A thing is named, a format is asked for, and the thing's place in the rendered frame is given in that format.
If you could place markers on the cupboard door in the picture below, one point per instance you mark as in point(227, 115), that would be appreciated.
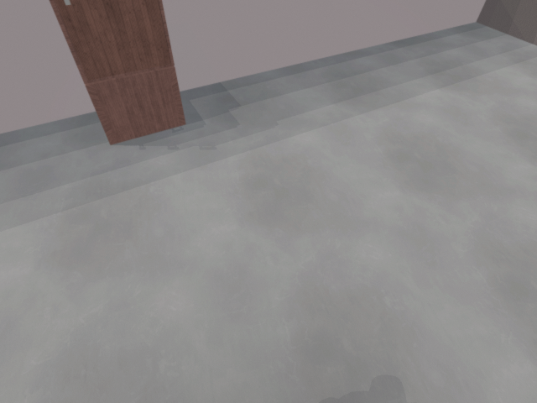
point(113, 37)

